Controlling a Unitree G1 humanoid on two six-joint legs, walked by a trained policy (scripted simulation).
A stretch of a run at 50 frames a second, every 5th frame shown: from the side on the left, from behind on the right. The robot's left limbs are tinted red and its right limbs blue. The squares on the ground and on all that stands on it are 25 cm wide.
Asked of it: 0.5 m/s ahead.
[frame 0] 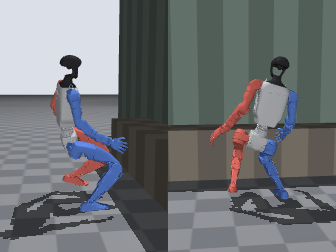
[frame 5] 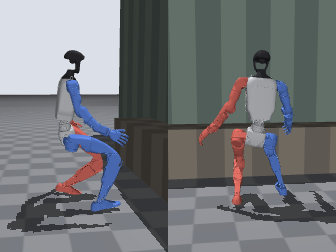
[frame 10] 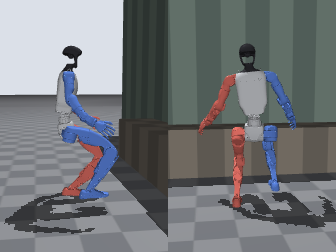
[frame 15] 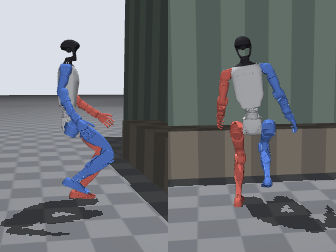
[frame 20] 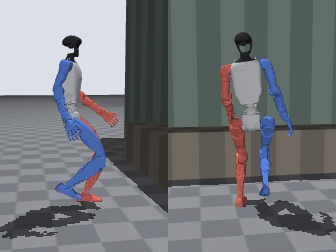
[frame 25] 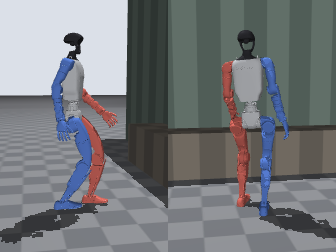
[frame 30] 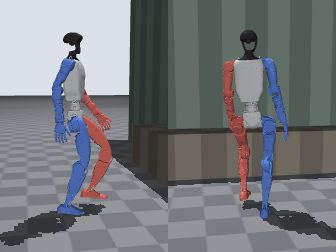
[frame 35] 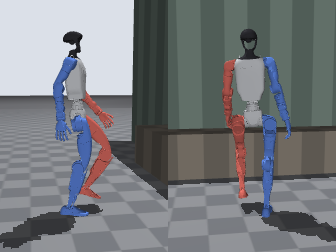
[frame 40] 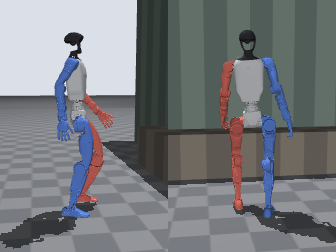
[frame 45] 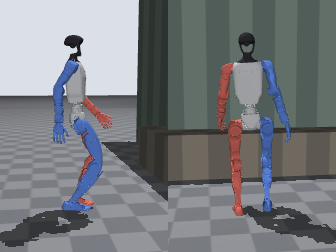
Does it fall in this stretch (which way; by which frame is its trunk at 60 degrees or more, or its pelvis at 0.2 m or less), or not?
no
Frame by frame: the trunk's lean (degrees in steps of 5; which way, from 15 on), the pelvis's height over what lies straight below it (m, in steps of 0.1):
0: 15 to its right, 0.5
5: 10, 0.6
10: 10, 0.6
15: 10, 0.7
20: 5, 0.7
25: 5, 0.7
30: 5, 0.8
35: 5, 0.8
40: 5, 0.8
45: 5, 0.8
